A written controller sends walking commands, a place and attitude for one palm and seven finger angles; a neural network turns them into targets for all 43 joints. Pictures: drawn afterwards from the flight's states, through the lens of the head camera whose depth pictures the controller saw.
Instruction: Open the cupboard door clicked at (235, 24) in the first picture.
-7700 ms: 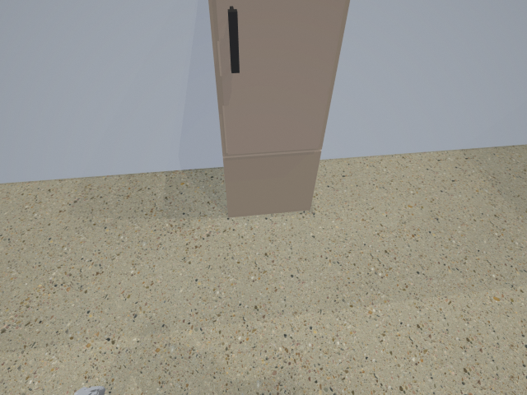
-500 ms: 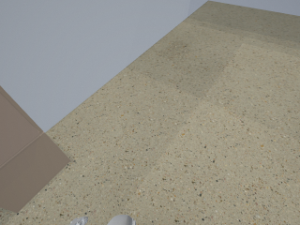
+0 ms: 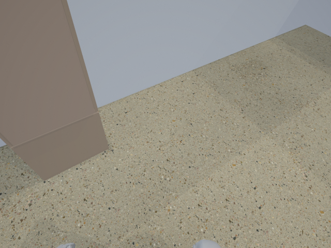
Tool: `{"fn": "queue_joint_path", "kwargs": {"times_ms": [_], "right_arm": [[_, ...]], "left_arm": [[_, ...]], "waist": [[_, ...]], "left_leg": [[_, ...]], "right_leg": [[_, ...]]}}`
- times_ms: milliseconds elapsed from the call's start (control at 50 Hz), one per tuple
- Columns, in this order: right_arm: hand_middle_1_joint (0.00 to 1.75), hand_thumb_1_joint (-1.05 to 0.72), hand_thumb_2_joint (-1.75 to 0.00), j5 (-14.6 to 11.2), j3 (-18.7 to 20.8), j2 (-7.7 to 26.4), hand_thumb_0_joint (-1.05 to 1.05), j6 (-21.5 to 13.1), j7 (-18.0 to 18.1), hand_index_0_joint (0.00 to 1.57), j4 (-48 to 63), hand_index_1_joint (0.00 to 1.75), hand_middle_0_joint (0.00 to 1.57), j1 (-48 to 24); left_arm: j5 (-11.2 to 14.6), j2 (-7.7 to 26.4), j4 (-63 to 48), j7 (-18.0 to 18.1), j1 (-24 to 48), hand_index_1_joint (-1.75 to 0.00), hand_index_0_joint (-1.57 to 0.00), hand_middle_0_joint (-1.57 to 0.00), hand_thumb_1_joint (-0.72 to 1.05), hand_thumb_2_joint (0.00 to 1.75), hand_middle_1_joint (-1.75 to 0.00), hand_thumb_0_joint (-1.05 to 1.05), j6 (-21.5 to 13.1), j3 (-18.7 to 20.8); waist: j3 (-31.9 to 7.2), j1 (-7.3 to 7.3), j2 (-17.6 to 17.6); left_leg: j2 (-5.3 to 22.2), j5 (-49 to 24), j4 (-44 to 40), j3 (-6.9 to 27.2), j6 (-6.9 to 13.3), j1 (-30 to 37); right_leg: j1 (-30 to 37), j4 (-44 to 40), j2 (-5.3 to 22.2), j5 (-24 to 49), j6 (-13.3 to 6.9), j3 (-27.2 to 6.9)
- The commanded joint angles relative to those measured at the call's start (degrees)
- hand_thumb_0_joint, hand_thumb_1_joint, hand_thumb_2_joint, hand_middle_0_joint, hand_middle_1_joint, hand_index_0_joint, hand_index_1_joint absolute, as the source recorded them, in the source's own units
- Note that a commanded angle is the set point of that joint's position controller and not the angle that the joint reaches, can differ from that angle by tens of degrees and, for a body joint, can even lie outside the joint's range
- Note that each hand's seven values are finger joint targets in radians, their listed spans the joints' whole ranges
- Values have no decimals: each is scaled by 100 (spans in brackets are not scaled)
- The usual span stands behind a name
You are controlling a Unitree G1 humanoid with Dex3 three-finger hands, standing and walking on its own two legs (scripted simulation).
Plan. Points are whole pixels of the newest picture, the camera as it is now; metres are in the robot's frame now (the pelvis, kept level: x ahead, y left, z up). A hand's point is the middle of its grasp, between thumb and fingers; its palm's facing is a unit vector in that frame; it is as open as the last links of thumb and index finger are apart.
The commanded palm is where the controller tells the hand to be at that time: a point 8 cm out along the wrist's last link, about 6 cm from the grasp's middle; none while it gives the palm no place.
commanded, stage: turn to face it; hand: left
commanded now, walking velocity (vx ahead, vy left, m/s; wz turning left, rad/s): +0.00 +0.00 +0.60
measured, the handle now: out of the picture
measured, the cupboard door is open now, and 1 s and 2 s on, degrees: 0 0 0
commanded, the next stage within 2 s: take the last steps up to it in 0.96 s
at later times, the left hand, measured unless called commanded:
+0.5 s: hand out of the picture +0.05 +0.16 -0.13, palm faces +0.29 -0.91 -0.30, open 7.4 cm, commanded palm none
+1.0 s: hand out of the picture -0.10 +0.20 -0.17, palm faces +0.55 -0.80 -0.24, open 7.4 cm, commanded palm none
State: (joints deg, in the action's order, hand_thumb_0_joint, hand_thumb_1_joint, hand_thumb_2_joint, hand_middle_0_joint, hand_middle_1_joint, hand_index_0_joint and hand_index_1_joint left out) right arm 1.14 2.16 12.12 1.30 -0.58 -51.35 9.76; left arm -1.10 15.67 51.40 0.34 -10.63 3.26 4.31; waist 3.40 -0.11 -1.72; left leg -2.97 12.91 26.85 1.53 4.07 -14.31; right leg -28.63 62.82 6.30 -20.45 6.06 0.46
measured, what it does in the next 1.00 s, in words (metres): steps on the spot, turning left: right foot, then left foot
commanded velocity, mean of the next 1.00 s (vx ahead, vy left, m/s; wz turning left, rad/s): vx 0.00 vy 0.00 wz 0.46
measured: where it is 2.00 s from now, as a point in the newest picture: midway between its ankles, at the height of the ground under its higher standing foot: outside the picture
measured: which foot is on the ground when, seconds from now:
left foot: down 0.00-0.30, up 0.32-0.74, down 0.76-1.00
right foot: up 0.00-0.28, down 0.30-0.76, up 0.78-1.00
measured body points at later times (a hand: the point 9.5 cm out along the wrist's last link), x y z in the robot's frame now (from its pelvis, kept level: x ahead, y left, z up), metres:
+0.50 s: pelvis +0.00 -0.06 +0.00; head +0.02 -0.09 +0.45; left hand +0.03 +0.20 -0.11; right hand +0.10 -0.31 -0.16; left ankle -0.06 +0.09 -0.64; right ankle +0.02 -0.16 -0.74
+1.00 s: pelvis -0.03 +0.00 +0.00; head -0.02 +0.02 +0.45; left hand -0.13 +0.25 -0.15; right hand +0.19 -0.15 -0.13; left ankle -0.07 +0.08 -0.74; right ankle +0.04 -0.15 -0.67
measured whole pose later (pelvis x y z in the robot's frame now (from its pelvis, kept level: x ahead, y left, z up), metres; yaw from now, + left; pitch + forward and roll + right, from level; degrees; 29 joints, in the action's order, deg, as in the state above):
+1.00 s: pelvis -0.03 +0.00 +0.00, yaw +30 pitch -1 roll -1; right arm 1.2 1.2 10.8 1.0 0.0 -53.0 8.0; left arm -0.8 14.9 55.1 0.6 -13.9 3.4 3.5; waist 3.4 -1.5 -1.3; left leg -0.6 14.3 27.0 -0.7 2.6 -11.5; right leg -25.6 59.8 6.1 -23.6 5.0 2.7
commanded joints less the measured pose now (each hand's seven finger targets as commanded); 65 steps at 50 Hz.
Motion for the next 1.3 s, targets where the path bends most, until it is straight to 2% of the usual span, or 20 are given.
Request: {"fn": "queue_joint_path", "kwargs": {"times_ms": [0, 120, 220, 240, 280, 300, 400, 600, 660, 700, 720, 740, 760, 860, 1060, 1160, 1180, 1200, 1220, 1280], "right_arm": [[30, -90, -90, -4, 384, 1247, 0, -74, 104, 20, 293, 30, 20, 404], [30, -90, -90, 34, 439, 1240, 0, -34, 124, 20, 216, 30, 20, 615], [30, -90, -90, -4, 466, 1171, 0, 17, 102, 20, 289, 30, 20, 314], [30, -90, -90, -49, 453, 1032, 0, 14, 79, 20, 296, 30, 20, 310], [30, -90, -90, -72, 425, 671, 0, 16, 61, 20, 466, 30, 20, 463], [30, -90, -90, -5, 481, 864, 0, 62, 53, 20, 447, 30, 20, 394], [30, -90, -90, 19, 443, 660, 0, 220, -102, 20, 83, 30, 20, 579], [30, -90, -90, -50, 261, 510, 0, 168, -120, 20, 352, 30, 20, -434], [30, -90, -90, -66, 231, 521, 0, 82, -80, 20, 310, 30, 20, -184], [30, -90, -90, -46, 285, 817, 0, -5, -70, 20, 178, 30, 20, 339], [30, -90, -90, -2, 428, 1460, 0, -74, -35, 20, 168, 30, 20, 594], [30, -90, -90, -51, 513, 1861, 0, -54, 21, 20, 83, 30, 20, 938], [30, -90, -90, -22, 468, 1742, 0, -15, 45, 20, 14, 30, 20, 947], [30, -90, -90, -10, 223, 1083, 0, -80, 170, 20, 161, 30, 20, -21], [30, -90, -90, 31, 231, 958, 0, -62, 162, 20, -55, 30, 20, 276], [30, -90, -90, 15, 220, 789, 0, -93, 146, 20, -202, 30, 20, 287], [30, -90, -90, -20, 197, 577, 0, -119, 127, 20, -232, 30, 20, 334], [30, -90, -90, -79, 101, 134, 0, -150, 112, 20, -122, 30, 20, 344], [30, -90, -90, 1, 160, 381, 0, -122, 71, 20, 90, 30, 20, -86], [30, -90, -90, 69, 263, 511, 0, -87, -41, 20, -223, 30, 20, 180]], "left_arm": [[19, 441, -559, 80, 226, -30, -20, -20, 90, 90, -30, 0, -139, 97], [72, 302, -764, 115, 584, -30, -20, -20, 90, 90, -30, 0, -191, 32], [130, 351, -652, 164, -37, -30, -20, -20, 90, 90, -30, 0, -273, 42], [115, 514, -603, 182, -250, -30, -20, -20, 90, 90, -30, 0, -324, 80], [-10, 1257, -656, 233, -300, -30, -20, -20, 90, 90, -30, 0, -362, 201], [14, 1137, -704, 243, -208, -30, -20, -20, 90, 90, -30, 0, -327, 153], [28, 456, -720, 177, 331, -30, -20, -20, 90, 90, -30, 0, -394, -4], [-76, 881, -307, 145, -615, -30, -20, -20, 90, 90, -30, 0, -323, 126], [-70, 965, -239, 142, -601, -30, -20, -20, 90, 90, -30, 0, -295, 168], [22, 856, -224, 124, -516, -30, -20, -20, 90, 90, -30, 0, -254, 153], [74, 526, -357, 95, -644, -30, -20, -20, 90, 90, -30, 0, -218, 98], [51, 213, -530, 103, -358, -30, -20, -20, 90, 90, -30, 0, -195, -52], [26, 386, -504, 133, -248, -30, -20, -20, 90, 90, -30, 0, -149, -25], [37, 333, -60, 60, -366, -30, -20, -20, 90, 90, -30, 0, -134, -7], [52, 60, -65, 84, -144, -30, -20, -20, 90, 90, -30, 0, -145, -86], [-20, -49, 260, -5, -851, -30, -20, -20, 90, 90, -30, 0, -344, -106], [-58, 165, 373, 6, -1149, -30, -20, -20, 90, 90, -30, 0, -422, -60], [-141, 629, 470, 62, -1516, -30, -20, -20, 90, 90, -30, 0, -480, 44], [-55, 842, 427, 92, -1699, -30, -20, -20, 90, 90, -30, 0, -455, 54], [-13, 311, 442, 127, -1095, -30, -20, -20, 90, 90, -30, 0, -584, -31]], "waist": [[-559, 199, 859], [-688, 282, 1005], [-849, -42, 894], [-939, -147, 574], [-918, -167, -1398], [-736, -108, -684], [6, 246, -813], [-230, -257, -1139], [-564, -162, -1164], [-871, 176, -448], [-1198, 308, 1173], [-1230, 470, 1961], [-1186, 461, 1288], [-396, 50, 1171], [-305, 133, 1065], [-339, -170, 762], [-342, -313, 145], [-206, -472, -1423], [262, -638, -1402], [741, -141, -743]], "left_leg": [[1513, -1919, -803, 1796, 585, 813], [1439, -2503, -495, 2340, 688, 858], [1035, -2254, -48, 2425, 334, -122], [767, -1473, 283, 2206, 48, -653], [-326, 2084, 2603, 430, -685, -2134], [-31, 2052, 3551, 562, -632, -1909], [353, 751, 4454, 133, -809, -1911], [388, 1256, 2143, -561, -811, -1145], [266, 958, 1095, -751, -700, -500], [426, -488, -333, -553, -579, 816], [1775, -2151, -547, 1151, -54, 1914], [2724, -4443, -540, 2084, 624, 1973], [2778, -4105, -373, 1583, 894, 1686], [1687, -3454, -559, 659, 476, 762], [1676, -1758, -891, 1216, 602, 511], [1287, 1263, -674, 1319, 320, -515], [860, 1673, 55, 1024, 69, -1203], [90, 1987, 1648, 76, -287, -2308], [193, 2103, 2625, 80, -338, -2655], [625, 842, 3530, 196, -335, -2449]], "right_leg": [[-338, -348, -83, -142, 35, -139], [42, -1350, -371, -500, -58, -194], [1820, -3393, -587, 474, -200, -82], [2592, -4178, -285, 980, -254, -291], [3045, -4753, 2297, 1737, -1372, -2504], [2311, -4681, 2272, 1750, -1635, -2080], [1679, -4529, 1068, 2002, -1116, -226], [2259, -4043, 1376, 3099, -1289, 275], [2379, -3521, 1373, 3547, -1142, 453], [1742, -2504, 1151, 2831, -695, 843], [338, -1278, 461, 636, -255, 1106], [-420, -434, 64, -1934, -81, 669], [-221, 23, 195, -1771, -209, 284], [-81, 224, 73, -445, -129, 163], [606, -1491, -217, -473, -147, 219], [2275, -3508, -473, 239, -297, 453], [3050, -4162, -151, 37, -394, 24], [3474, -5048, 1205, -1336, -833, -1755], [2638, -5745, 1987, -2239, -1294, -2772], [1740, -5896, 1542, -2023, -1230, -2060]]}}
